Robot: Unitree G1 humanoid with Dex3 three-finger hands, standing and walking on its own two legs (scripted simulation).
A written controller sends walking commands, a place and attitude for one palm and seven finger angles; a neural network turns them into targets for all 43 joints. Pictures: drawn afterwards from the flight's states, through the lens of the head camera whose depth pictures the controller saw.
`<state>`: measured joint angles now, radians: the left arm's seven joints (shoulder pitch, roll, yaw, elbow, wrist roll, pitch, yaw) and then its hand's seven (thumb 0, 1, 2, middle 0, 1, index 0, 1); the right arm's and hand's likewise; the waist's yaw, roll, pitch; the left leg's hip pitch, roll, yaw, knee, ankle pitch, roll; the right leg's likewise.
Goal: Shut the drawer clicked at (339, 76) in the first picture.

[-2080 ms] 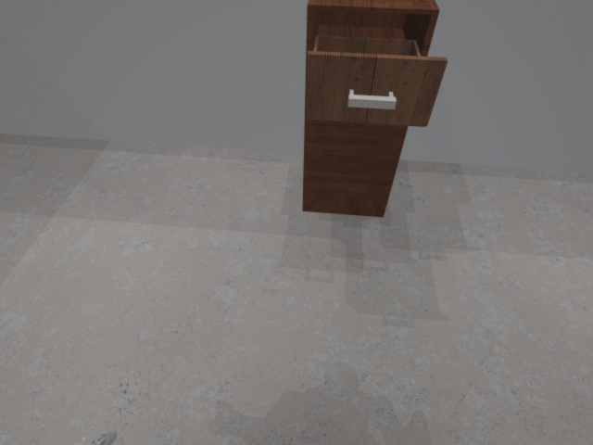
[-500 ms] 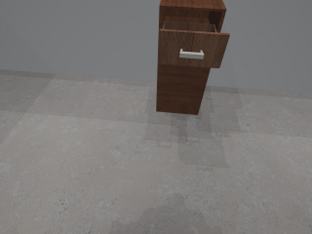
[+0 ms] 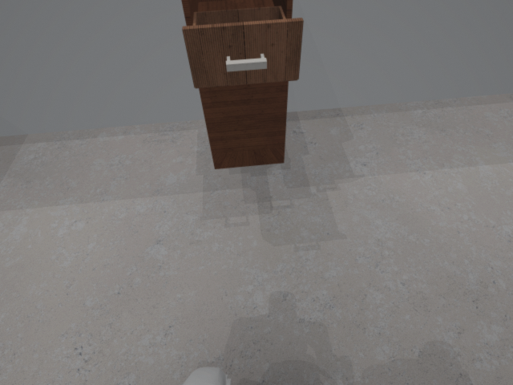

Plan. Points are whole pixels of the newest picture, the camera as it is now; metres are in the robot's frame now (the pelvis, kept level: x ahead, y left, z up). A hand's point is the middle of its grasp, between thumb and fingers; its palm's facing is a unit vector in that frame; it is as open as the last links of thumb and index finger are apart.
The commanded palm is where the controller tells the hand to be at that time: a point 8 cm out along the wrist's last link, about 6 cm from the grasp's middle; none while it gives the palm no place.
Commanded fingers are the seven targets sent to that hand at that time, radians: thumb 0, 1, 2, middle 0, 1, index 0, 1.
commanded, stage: walk to a spot facing it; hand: left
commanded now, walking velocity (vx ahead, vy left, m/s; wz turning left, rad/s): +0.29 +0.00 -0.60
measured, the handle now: (245, 61) +0.94 +0.13 +0.01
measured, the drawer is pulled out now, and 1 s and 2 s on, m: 0.30 0.30 0.30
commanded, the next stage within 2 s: turn to face it in 1.48 s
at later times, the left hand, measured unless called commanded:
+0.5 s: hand (141, 339) +0.21 +0.26 -0.17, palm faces -0.22 -0.95 -0.21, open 7.4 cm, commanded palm none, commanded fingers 0.00 0.90 0.90 -0.20 -0.30 -0.20 -0.30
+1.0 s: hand (271, 228) +0.48 +0.02 -0.17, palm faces -0.61 -0.77 -0.20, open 7.4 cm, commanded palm none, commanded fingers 0.00 0.90 0.90 -0.20 -0.30 -0.20 -0.30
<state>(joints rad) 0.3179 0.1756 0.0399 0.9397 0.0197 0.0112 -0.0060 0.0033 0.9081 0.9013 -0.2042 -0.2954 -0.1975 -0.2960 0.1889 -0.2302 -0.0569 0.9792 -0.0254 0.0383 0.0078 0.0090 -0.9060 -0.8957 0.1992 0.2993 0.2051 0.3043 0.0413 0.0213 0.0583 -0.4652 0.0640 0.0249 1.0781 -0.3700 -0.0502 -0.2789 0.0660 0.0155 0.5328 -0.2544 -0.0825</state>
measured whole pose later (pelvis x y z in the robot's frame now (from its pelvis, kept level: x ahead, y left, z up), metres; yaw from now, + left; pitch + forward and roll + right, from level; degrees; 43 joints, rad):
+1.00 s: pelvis +0.28 -0.06 -0.01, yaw -36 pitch -1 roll +0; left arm 0.15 0.21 0.05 0.93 0.02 -0.02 -0.01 0.00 0.91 0.90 -0.20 -0.30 -0.20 -0.30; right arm 0.31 -0.17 -0.05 0.97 -0.03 -0.02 0.00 0.01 -0.91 -0.90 0.20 0.30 0.20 0.30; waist -0.06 -0.01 0.09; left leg -0.56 0.18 0.04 1.19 -0.32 -0.06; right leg -0.34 0.09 -0.07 0.54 -0.19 -0.12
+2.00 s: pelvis +0.47 -0.16 -0.01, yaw -51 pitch -1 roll -1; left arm 0.07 0.15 0.03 0.94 0.03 0.01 0.02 0.00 0.91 0.90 -0.21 -0.30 -0.20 -0.30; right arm 0.34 -0.15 -0.06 1.02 -0.02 0.04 0.01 0.01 -0.91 -0.90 0.20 0.30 0.20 0.30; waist -0.07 -0.02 0.06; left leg -0.39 0.09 0.12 0.87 -0.44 -0.06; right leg -0.26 -0.14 -0.22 0.61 -0.30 0.03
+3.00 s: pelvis +0.43 -0.14 -0.01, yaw -15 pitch +1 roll +1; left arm 0.25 0.26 0.08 0.93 0.02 0.06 0.02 0.01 0.91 0.90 -0.21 -0.30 -0.20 -0.30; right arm 0.11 -0.22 -0.06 0.88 -0.02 0.02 0.03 0.01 -0.91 -0.90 0.20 0.30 0.20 0.30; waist 0.03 -0.07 0.09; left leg -0.30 0.01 0.06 0.62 -0.33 0.02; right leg -0.39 -0.17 -0.11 0.96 -0.52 0.08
